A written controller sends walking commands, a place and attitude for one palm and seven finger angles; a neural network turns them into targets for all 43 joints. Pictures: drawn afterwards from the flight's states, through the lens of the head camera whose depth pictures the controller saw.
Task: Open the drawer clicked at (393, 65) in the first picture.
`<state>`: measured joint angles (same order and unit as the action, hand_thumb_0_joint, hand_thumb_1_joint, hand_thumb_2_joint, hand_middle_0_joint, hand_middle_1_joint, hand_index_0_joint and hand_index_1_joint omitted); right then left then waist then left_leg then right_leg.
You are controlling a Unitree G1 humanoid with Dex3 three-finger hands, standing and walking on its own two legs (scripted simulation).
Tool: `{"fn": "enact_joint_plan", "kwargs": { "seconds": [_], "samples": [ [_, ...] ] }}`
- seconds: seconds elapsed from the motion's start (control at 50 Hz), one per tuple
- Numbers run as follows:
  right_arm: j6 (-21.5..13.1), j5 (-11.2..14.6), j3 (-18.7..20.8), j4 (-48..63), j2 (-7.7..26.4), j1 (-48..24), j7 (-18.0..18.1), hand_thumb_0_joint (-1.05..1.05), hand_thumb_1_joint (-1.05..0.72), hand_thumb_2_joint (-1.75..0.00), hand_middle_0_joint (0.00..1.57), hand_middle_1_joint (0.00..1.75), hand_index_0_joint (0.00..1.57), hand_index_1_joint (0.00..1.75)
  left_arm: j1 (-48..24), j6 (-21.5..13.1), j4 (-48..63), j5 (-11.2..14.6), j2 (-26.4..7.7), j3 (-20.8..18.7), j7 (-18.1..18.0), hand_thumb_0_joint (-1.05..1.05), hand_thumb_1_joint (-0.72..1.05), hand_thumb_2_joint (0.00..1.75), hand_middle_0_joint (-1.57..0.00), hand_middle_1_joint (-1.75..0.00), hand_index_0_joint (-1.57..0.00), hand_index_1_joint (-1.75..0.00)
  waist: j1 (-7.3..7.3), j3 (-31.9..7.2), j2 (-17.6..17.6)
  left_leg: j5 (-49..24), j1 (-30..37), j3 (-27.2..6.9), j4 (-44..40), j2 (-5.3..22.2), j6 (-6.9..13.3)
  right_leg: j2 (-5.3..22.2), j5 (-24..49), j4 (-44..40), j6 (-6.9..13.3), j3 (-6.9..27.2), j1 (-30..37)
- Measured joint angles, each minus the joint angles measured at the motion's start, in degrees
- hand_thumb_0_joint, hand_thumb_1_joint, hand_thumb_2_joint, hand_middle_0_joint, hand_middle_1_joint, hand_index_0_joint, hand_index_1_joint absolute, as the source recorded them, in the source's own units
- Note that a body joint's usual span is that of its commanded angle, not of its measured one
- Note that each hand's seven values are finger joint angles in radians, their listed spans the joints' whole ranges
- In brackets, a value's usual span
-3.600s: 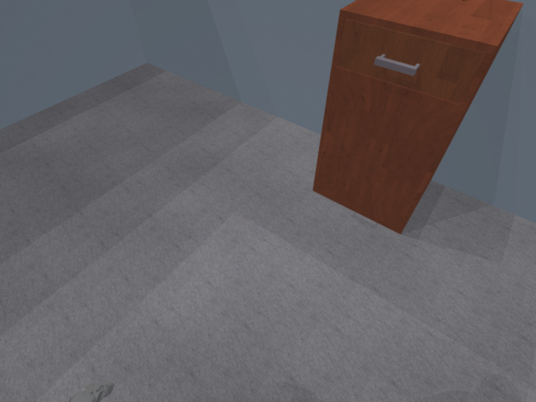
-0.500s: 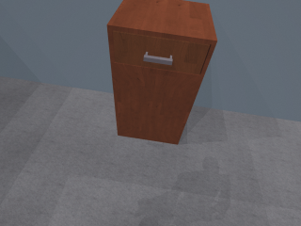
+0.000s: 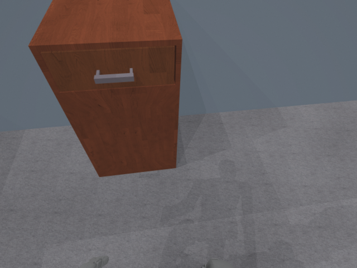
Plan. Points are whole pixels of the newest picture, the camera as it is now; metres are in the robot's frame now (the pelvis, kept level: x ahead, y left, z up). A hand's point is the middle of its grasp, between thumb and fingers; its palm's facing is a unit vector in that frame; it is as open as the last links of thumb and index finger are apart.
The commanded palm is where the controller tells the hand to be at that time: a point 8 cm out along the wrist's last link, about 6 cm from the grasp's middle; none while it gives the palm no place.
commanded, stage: take the last steps up to it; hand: left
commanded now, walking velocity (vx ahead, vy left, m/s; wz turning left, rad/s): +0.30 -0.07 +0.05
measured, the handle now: (114, 74) +0.73 +0.19 +0.00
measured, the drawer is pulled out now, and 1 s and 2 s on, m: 0.00 0.00 0.00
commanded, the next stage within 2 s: come to a stop and stand still in 0.48 s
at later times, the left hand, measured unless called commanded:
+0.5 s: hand out of the picture +0.07 +0.09 -0.17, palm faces +0.15 -0.98 -0.16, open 7.3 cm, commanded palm none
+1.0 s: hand (132, 220) +0.28 +0.12 -0.17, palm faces +0.10 -0.96 -0.26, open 7.4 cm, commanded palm none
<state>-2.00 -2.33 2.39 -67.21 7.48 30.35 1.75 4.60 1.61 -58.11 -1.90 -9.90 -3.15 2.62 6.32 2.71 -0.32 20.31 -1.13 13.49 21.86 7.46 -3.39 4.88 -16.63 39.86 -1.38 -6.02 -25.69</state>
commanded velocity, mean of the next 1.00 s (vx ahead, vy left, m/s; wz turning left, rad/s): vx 0.04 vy -0.02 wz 0.03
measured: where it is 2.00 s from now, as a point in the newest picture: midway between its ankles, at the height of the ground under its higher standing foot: outside the picture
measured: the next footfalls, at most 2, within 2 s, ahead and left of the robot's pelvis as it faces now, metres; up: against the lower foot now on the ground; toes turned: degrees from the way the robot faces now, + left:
right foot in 0.06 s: +0.12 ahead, -0.14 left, +0.00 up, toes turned -8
left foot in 0.58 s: +0.30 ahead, +0.06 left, +0.00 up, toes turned +13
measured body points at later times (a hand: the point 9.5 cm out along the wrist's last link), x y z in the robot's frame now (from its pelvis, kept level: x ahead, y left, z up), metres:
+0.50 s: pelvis +0.16 -0.06 +0.00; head +0.17 -0.06 +0.45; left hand +0.07 +0.14 -0.16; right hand +0.30 -0.28 -0.14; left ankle +0.24 +0.06 -0.71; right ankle +0.08 -0.14 -0.74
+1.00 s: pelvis +0.21 -0.09 -0.01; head +0.24 -0.09 +0.44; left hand +0.27 +0.17 -0.15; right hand +0.29 -0.33 -0.16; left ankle +0.26 +0.05 -0.74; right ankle +0.23 -0.21 -0.71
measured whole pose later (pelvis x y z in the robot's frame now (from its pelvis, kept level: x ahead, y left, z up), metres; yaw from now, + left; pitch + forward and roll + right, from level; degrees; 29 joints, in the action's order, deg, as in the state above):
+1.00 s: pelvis +0.21 -0.09 -0.01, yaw +2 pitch -2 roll +1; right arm 2.0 -1.4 3.6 -60.0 10.1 9.0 1.7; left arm 9.8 2.4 -56.8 -1.2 -11.4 -4.0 -1.9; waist 0.4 4.5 0.0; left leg 11.1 -16.7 8.5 30.1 5.3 -0.7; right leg 3.4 -23.3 48.6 -2.1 -1.8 -21.5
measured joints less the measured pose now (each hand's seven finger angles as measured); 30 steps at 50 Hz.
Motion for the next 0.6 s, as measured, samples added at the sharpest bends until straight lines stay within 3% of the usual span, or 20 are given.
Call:
{"fn": "enact_joint_plan", "kwargs": {
  "seconds": [0.06, 0.1, 0.16, 0.2, 0.28, 0.38, 0.54, 0.6],
  "samples": [
    [0.51, 0.45, 0.23, -1.17, 0.08, 1.5, -0.61, 0.01, -0.9, -0.89, 0.2, 0.3, 0.2, 0.3, -1.49, -2.39, 0.82, 0.02, 0.91, 0.24, -0.27, 0.01, 0.91, 0.9, -0.2, -0.3, -0.2, -0.3, -0.18, 0.01, 1.21, 4.43, -1.34, -0.99, 6.92, 1.96, -1.45, -1.31, 4.6, -7.77, 1.69, -1.59, 4.61],
    [1.77, 1.05, -0.01, -1.72, 0.18, 0.14, -0.98, 0.01, -0.9, -0.89, 0.2, 0.3, 0.2, 0.3, -1.82, -4.29, 0.77, 0.36, 1.85, 0.48, -0.96, 0.01, 0.91, 0.9, -0.2, -0.3, -0.2, -0.3, -0.73, 0.79, 2.38, 9.47, -7.26, -5.84, 22.47, 2.26, 0.5, -1.93, 3.04, -4.0, 3.19, -2.93, 4.61],
    [2.8, 1.23, 0.39, -0.86, 0.42, -3.51, -1.38, 0.01, -0.9, -0.89, 0.2, 0.3, 0.2, 0.3, 1.13, -5.08, -0.17, 0.84, 2.59, 0.83, -1.86, 0.0, 0.91, 0.89, -0.2, -0.3, -0.2, -0.3, -2.19, -0.17, 2.05, 6.18, -16.46, -9.13, 40.59, 0.24, 2.59, -2.54, 0.23, -6.25, 4.18, -3.69, 8.47],
    [2.35, 1.06, 0.84, 0.84, 0.75, -6.43, -1.36, 0.01, -0.91, -0.89, 0.2, 0.3, 0.2, 0.3, 3.56, -5.9, -0.52, 1.92, 2.64, -0.38, -3.03, -0.02, 0.93, 0.89, -0.2, -0.3, -0.2, -0.3, -3.04, -0.99, 2.03, 1.48, -21.5, -9.31, 44.43, 0.09, 2.81, -3.36, 1.31, -10.46, 4.47, -4.37, 11.74],
    [1.47, 0.77, 1.59, 4.58, 2.04, -12.6, -1.31, 0.01, -0.91, -0.9, 0.2, 0.3, 0.19, 0.3, 7.36, -6.69, -1.64, 1.0, 0.74, -0.23, -3.9, -0.05, 0.96, 0.89, -0.21, -0.3, -0.2, -0.3, -4.31, -2.15, 2.97, -4.27, -28.34, -8.87, 42.42, 0.12, 2.33, -5.18, 2.42, -17.04, 5.15, -5.94, 17.02],
    [1.45, 0.87, 1.81, 7.83, 3.29, -19.76, -1.92, 0.01, -0.91, -0.9, 0.2, 0.3, 0.19, 0.3, 13.41, -6.32, -4.69, 0.45, 1.05, 0.98, -3.89, -0.03, 0.94, 0.9, -0.2, -0.3, -0.2, -0.3, -5.83, -2.37, 3.59, -7.23, -30.89, -8.09, 34.47, -0.18, 2.1, -6.84, 1.3, -20.33, 5.33, -6.3, 21.47],
    [1.19, 1.18, 0.36, 9.49, 2.02, -25.68, -2.66, 0.0, -0.91, -0.9, 0.2, 0.3, 0.19, 0.3, 21.13, -5.24, -8.77, 0.06, 2.88, 2.23, -3.56, 0.0, 0.91, 0.9, -0.2, -0.3, -0.2, -0.3, -9.44, -0.15, 0.75, -6.44, -25.1, -6.56, 18.17, -2.26, 4.39, -6.37, -4.49, -18.9, 3.7, -6.35, 26.39],
    [-0.33, 0.82, -0.36, 9.7, 1.29, -25.75, -2.17, 0.0, -0.91, -0.9, 0.2, 0.3, 0.19, 0.3, 22.86, -4.53, -10.06, 0.56, 3.64, 2.47, -3.38, 0.0, 0.91, 0.89, -0.2, -0.3, -0.2, -0.3, -9.55, 0.82, -0.58, -9.06, -20.43, -5.33, 12.81, -4.23, 6.51, -3.96, -9.46, -8.37, 2.54, -5.77, 23.8]
  ]
}}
